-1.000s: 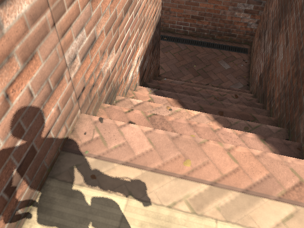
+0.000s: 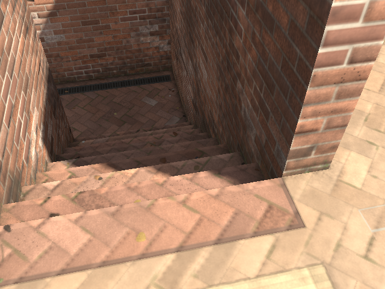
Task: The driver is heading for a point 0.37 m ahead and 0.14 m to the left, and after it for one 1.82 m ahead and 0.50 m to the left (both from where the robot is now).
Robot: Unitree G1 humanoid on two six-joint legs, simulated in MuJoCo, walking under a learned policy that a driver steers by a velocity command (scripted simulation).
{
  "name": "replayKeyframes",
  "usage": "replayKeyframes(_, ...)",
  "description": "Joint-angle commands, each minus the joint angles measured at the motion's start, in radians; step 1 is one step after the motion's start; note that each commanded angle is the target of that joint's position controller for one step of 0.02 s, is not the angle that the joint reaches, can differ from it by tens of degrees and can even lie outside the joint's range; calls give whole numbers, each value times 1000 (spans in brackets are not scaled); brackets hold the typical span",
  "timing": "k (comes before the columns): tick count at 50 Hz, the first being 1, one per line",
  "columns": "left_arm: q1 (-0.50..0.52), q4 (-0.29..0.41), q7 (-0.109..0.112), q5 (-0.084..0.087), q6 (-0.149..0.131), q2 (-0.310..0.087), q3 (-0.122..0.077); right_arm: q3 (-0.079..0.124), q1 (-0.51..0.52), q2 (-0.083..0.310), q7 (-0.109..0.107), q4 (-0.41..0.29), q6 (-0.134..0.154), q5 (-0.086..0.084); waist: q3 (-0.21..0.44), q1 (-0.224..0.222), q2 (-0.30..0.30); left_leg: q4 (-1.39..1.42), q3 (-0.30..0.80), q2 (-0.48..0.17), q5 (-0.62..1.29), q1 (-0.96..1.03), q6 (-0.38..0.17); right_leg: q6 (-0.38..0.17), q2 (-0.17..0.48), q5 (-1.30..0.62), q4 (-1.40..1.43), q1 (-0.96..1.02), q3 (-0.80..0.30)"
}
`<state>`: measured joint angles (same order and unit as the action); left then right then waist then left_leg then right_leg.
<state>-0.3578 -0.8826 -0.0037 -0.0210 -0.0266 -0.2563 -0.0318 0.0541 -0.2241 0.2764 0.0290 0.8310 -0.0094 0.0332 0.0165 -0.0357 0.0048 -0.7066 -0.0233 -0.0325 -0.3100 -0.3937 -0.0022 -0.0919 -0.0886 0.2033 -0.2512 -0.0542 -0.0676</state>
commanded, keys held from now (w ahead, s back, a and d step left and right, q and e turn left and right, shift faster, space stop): w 0.36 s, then no key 0.64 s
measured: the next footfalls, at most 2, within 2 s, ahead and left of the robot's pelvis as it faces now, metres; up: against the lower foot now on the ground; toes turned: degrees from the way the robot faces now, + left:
left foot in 0.12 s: +0.11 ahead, +0.12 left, +0.00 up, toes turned +2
right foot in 0.58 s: +0.42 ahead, -0.03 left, +0.00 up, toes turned -1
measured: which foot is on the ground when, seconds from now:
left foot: up 0.00-0.10, down 0.12-0.60, up 0.62-0.96, down 0.98-1.00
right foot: down 0.00-0.12, up 0.14-0.56, down 0.58-1.00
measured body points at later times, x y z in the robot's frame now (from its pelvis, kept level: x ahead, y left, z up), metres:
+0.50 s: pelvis +0.20 +0.05 -0.01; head +0.24 +0.06 +0.44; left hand +0.36 +0.28 -0.14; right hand +0.15 -0.19 -0.15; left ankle +0.07 +0.12 -0.75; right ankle +0.36 -0.06 -0.71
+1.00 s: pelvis +0.32 +0.04 -0.01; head +0.31 +0.05 +0.44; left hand +0.35 +0.29 -0.16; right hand +0.35 -0.19 -0.16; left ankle +0.32 +0.17 -0.75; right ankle +0.38 -0.02 -0.75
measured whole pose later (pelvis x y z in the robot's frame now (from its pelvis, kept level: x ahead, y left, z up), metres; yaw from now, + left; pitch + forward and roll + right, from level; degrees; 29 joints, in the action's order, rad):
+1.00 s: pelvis +0.32 +0.04 -0.01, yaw +1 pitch -1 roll -1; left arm -0.25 -1.03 0.03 0.00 -0.01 -0.20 0.00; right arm -0.01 -0.27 0.19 -0.04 1.04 -0.03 0.04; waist 0.00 0.00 0.01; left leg -0.49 0.01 -0.02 -0.24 -0.22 -0.01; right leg -0.08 -0.06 0.13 -0.41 -0.26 0.09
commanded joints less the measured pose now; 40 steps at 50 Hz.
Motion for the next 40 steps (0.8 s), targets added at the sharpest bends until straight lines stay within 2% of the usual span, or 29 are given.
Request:
replayKeyframes(1,-13,31,0,1,-25,-173,-43,9,123,71,-1,-99,33,-5,-113,-21,-91,75,-6,-3,-14,-85,-23,-170,311,265,126,-49,-282)
replayKeyframes(3,11,28,-3,6,-28,-178,-45,6,81,60,-5,-92,42,-9,-115,16,-80,166,-25,13,25,63,-45,-149,297,236,91,-142,-253)
replayKeyframes(4,33,28,-4,11,-28,-177,-45,6,17,53,-10,-69,49,-8,-107,58,-59,242,-42,32,73,203,-53,-127,272,220,43,-223,-221)
replayKeyframes(5,33,27,-2,8,-32,-154,-38,14,-78,71,-19,-35,58,-6,-79,98,-21,283,-24,43,55,375,-58,-101,229,179,-49,-317,-184)
replayKeyframes(6,57,44,-4,5,-40,-98,-19,30,-211,132,-34,-5,72,4,-20,161,94,380,158,-94,-85,546,-86,-57,147,132,-280,-427,-87)
replayKeyframes(7,68,86,-7,11,-49,-26,1,56,-308,261,-37,3,77,5,39,181,301,554,580,-342,-394,651,-179,-11,6,288,-599,-619,66)
replayKeyframes(8,64,69,-2,-14,-40,-131,-25,49,-266,225,-30,12,72,-3,-41,133,161,587,687,-379,-476,523,-228,-19,26,314,-760,-685,7)
replayKeyframes(9,48,54,-12,-16,-38,-138,-30,32,-179,164,-21,-10,71,-12,-105,77,84,573,589,-330,-425,446,-223,-28,85,220,-811,-681,-26)
replayKeyframes(10,38,37,-24,-10,-38,-125,-27,19,-116,113,-15,-23,76,-15,-120,46,60,583,482,-271,-308,398,-198,-18,117,141,-805,-653,-18)
replayKeyframes(11,37,27,-31,-9,-34,-116,-27,10,-89,91,-14,-28,82,-16,-112,30,63,596,390,-227,-186,381,-176,-4,139,90,-787,-626,1)
replayKeyframes(12,39,16,-35,-18,-27,-110,-24,4,-92,77,-16,-23,90,-15,-101,30,73,597,318,-192,-48,376,-164,14,147,47,-790,-609,23)
replayKeyframes(15,90,21,-43,-22,-14,-89,-19,-1,-163,74,-15,23,103,-24,-82,31,70,580,203,-158,285,399,-175,52,157,-24,-792,-636,65)
replayKeyframes(18,217,64,-43,-22,-7,-66,-10,-7,-236,63,-19,65,102,-28,-105,55,64,578,146,-149,454,414,-185,79,165,-71,-724,-701,103)
replayKeyframes(19,254,76,-42,-20,-7,-55,-5,-11,-240,55,-21,75,102,-26,-121,55,57,565,116,-137,579,401,-181,85,156,-86,-669,-691,119)
replayKeyframes(21,298,87,-38,-14,-12,-22,11,-17,-240,51,-25,91,100,-23,-127,56,65,519,43,-102,799,355,-156,88,125,-138,-523,-591,157)
replayKeyframes(23,326,87,-31,-6,-16,-6,22,-22,-264,51,-31,114,98,-21,-112,71,85,480,21,-94,905,343,-136,75,84,-187,-408,-481,186)
replayKeyframes(25,291,72,-19,-3,-20,-24,20,-22,-258,61,-37,130,96,-21,-85,54,109,422,34,-113,963,370,-125,46,61,-201,-361,-396,173)
replayKeyframes(27,152,18,-2,-7,-31,-62,6,-20,-214,71,-47,130,93,-22,-29,-5,110,288,55,-123,1046,408,-109,6,30,-180,-305,-268,148)
replayKeyframes(28,45,-20,6,-13,-43,-74,-1,-18,-187,80,-48,131,90,-30,12,-61,86,151,44,-101,991,400,-93,-13,32,-269,-204,-150,140)
replayKeyframes(29,-49,-49,16,-28,-58,-120,-13,-19,-202,78,-48,126,91,-39,81,-86,30,-24,30,-59,762,295,-71,-31,130,-559,-185,44,70)
replayKeyframes(30,-122,-57,20,-45,-58,-220,-38,-38,-316,-5,-51,112,90,-59,261,-44,-171,-388,-18,58,63,92,-45,-167,443,-1114,-309,327,-210)
replayKeyframes(31,-106,-49,10,6,-47,-167,-28,-28,-411,12,-60,164,66,-71,421,-14,-142,-553,89,137,-327,34,-39,-289,541,-1248,-276,371,-389)
replayKeyframes(32,2,-23,9,33,-38,-130,-23,-18,-356,48,-62,170,47,-38,304,8,-52,-569,119,86,-276,10,-32,-281,493,-967,-193,210,-308)
replayKeyframes(33,103,-8,18,34,-30,-85,-11,-20,-254,38,-57,148,43,-5,131,23,-53,-525,89,57,-234,-44,-27,-249,443,-698,-105,58,-253)
replayKeyframes(34,142,-10,27,27,-28,-43,4,-20,-194,28,-53,137,37,8,39,38,-36,-447,90,25,-192,-23,-21,-204,397,-590,-42,-68,-189)
replayKeyframes(35,157,-20,36,24,-27,-31,10,-22,-187,16,-48,137,22,16,5,64,-50,-373,84,9,-158,39,-11,-168,352,-536,-4,-162,-129)
replayKeyframes(36,155,-32,40,15,-28,-32,13,-27,-217,-8,-45,157,6,17,9,79,-62,-334,63,17,-128,110,-5,-148,323,-527,7,-222,-84)
replayKeyframes(38,147,-51,34,8,-38,-34,16,-36,-246,-39,-49,179,-17,7,33,99,-68,-227,42,23,-118,173,4,-133,292,-487,13,-253,-37)
replayKeyframes(40,142,-64,30,5,-38,-49,15,-37,-204,-32,-60,178,-33,7,30,87,-92,-113,29,21,-110,177,5,-123,283,-298,37,-259,-39)
Velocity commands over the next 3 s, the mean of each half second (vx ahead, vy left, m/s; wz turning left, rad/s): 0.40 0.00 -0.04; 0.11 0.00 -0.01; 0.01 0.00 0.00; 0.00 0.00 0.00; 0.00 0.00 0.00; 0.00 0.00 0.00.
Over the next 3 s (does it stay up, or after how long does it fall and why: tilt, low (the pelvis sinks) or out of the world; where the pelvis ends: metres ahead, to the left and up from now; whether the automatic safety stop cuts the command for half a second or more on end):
stays up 0.38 0.11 -0.01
